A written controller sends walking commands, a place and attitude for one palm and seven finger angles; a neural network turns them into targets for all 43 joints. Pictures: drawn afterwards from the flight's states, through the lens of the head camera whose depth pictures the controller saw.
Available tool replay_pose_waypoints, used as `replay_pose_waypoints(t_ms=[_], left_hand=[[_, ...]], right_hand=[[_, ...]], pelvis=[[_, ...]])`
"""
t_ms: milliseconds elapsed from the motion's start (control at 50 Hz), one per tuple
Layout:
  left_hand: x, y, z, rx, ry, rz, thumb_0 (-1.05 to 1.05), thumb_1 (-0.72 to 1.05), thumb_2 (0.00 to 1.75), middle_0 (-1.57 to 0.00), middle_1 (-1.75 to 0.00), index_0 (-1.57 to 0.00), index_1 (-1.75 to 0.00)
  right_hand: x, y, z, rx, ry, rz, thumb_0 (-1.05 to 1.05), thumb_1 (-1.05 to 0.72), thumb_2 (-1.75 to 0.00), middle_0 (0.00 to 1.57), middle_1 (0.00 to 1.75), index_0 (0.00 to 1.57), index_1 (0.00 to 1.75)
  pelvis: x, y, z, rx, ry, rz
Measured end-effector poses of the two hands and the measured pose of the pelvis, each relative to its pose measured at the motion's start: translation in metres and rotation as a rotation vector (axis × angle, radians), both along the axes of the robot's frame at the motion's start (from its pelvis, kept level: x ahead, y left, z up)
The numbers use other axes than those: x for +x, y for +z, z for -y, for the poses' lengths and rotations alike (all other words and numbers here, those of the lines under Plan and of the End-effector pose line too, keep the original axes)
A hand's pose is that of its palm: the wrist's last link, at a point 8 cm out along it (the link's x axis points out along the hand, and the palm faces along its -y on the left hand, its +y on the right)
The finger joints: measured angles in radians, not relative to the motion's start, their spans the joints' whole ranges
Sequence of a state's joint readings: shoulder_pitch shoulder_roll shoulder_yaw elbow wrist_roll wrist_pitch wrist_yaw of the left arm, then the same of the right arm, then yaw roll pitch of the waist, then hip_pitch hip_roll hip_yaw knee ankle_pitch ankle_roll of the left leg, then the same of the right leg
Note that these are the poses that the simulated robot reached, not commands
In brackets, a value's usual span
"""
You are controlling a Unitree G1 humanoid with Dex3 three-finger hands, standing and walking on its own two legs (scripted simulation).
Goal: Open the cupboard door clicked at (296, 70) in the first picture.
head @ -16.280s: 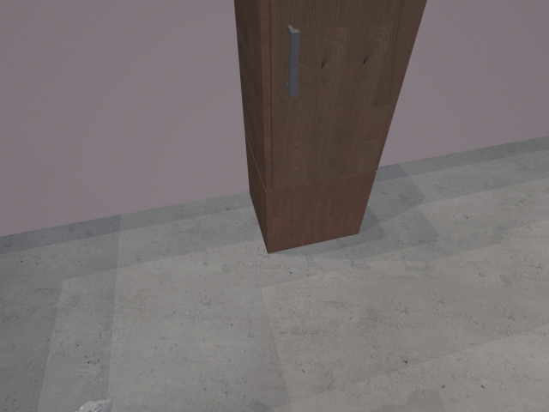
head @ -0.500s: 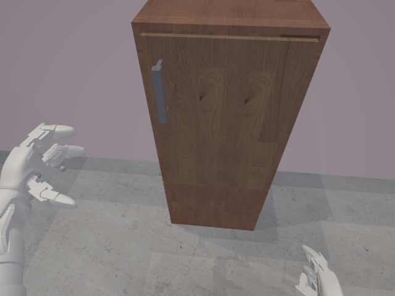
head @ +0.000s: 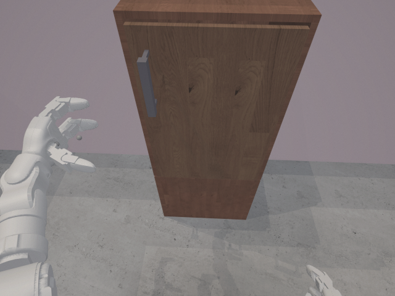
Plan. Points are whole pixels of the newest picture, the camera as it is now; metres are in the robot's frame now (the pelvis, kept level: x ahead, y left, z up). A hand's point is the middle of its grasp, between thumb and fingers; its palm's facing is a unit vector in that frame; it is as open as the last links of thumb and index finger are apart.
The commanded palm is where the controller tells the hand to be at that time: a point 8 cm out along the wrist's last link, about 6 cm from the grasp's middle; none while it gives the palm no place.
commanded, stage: move the hooked fingers beside the handle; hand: left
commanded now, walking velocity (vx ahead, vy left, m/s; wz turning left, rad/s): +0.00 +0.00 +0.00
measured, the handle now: (149, 85) +0.57 +0.15 +0.12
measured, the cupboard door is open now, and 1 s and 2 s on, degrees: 0 0 0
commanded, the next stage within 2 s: slide the fingers in behind the handle in 1.86 s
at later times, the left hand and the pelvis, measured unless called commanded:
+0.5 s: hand (102, 114) +0.44 +0.23 +0.13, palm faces +0.00 -1.00 +0.00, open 14.0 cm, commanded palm +0.43 +0.28 +0.13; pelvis +0.00 +0.00 +0.00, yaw -1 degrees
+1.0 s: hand (118, 94) +0.51 +0.21 +0.13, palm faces +0.00 -1.00 +0.01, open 14.0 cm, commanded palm +0.49 +0.26 +0.13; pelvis +0.01 +0.01 -0.01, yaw -2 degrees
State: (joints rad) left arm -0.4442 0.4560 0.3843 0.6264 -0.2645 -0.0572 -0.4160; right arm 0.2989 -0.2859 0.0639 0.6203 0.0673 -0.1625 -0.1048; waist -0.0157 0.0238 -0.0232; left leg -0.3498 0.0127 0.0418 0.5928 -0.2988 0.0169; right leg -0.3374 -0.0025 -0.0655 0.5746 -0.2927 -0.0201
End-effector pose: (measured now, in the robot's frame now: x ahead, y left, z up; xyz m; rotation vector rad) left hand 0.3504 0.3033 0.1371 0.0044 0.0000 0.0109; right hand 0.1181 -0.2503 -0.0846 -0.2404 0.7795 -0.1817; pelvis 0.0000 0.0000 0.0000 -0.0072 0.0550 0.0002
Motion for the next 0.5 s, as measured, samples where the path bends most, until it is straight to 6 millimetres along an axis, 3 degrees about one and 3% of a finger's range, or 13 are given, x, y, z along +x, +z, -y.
replay_pose_waypoints(t_ms=[500], left_hand=[[0.072, -0.002, 0.023, -0.009, -0.011, -0.009, -0.01, -0.5, 0.3, -0.3, -1.2, -0.3, -1.2]], right_hand=[[-0.052, -0.019, 0.011, -0.007, -0.081, -0.209, 0.01, -0.9, -0.9, 0.2, 0.3, 0.2, 0.3]], pelvis=[[0.004, -0.005, -0.002, -0.002, -0.011, -0.071]])
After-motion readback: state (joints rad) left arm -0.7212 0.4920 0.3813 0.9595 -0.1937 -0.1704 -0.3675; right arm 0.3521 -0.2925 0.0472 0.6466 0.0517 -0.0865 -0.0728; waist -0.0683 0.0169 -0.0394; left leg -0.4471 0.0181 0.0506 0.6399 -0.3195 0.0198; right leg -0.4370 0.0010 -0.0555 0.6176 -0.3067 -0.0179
